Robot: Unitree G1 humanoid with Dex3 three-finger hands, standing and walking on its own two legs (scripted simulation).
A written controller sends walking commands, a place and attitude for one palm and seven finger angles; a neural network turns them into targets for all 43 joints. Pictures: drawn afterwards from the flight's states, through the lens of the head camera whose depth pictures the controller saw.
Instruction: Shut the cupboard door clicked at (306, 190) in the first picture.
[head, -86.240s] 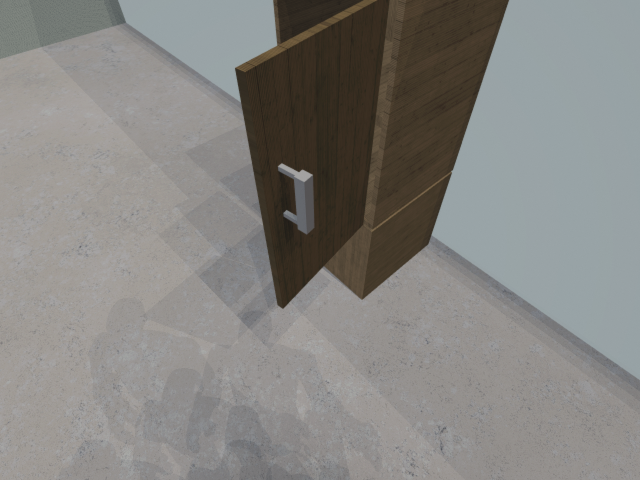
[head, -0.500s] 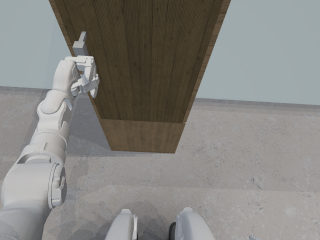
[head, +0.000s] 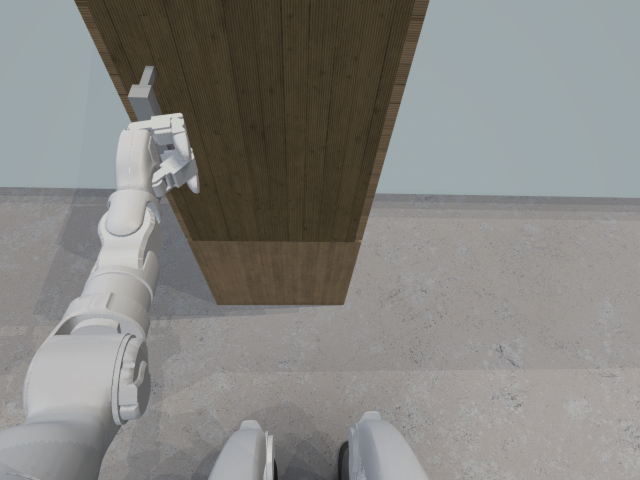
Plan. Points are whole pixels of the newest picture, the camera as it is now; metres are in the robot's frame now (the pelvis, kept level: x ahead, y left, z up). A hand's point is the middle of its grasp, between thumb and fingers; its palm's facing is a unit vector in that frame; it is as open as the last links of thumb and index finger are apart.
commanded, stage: pull the fist back off the door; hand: left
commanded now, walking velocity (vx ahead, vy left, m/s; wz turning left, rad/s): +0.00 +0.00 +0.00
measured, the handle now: (159, 121) +0.56 +0.19 +0.09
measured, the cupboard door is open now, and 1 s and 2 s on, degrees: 0 0 0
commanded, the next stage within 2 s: draw the hand back to the body in 0.40 s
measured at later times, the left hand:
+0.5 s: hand (187, 205) +0.42 +0.14 +0.09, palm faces +0.02 -1.00 -0.02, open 3.1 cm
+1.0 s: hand (129, 223) +0.35 +0.17 +0.15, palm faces +0.02 -1.00 -0.04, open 3.1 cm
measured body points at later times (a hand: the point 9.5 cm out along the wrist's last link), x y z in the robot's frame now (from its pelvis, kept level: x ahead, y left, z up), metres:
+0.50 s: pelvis +0.07 -0.01 +0.03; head +0.13 -0.01 +0.48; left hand +0.41 +0.19 +0.09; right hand +0.21 -0.26 -0.07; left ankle +0.06 +0.11 -0.66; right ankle +0.07 -0.12 -0.66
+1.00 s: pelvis +0.07 -0.01 +0.05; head +0.09 -0.03 +0.50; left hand +0.35 +0.22 +0.16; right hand +0.23 -0.25 -0.04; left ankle +0.06 +0.11 -0.66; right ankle +0.07 -0.12 -0.66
